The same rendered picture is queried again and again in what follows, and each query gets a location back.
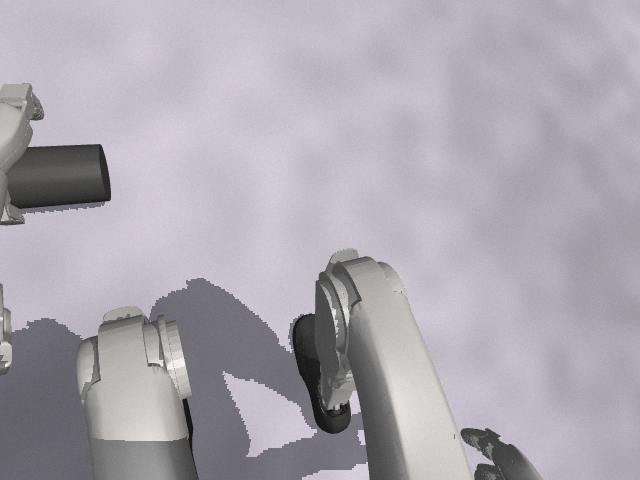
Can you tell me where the left robot hand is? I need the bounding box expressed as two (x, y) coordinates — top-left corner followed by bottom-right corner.
(0, 84), (44, 225)

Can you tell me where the right robot foot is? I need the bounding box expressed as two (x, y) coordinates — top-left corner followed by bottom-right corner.
(292, 314), (351, 434)

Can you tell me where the left robot foot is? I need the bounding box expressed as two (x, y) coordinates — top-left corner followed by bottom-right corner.
(183, 398), (199, 480)

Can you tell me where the can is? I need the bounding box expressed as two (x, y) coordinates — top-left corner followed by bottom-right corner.
(6, 144), (111, 209)

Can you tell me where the right robot hand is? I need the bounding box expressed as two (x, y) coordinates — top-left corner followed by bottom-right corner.
(460, 428), (543, 480)

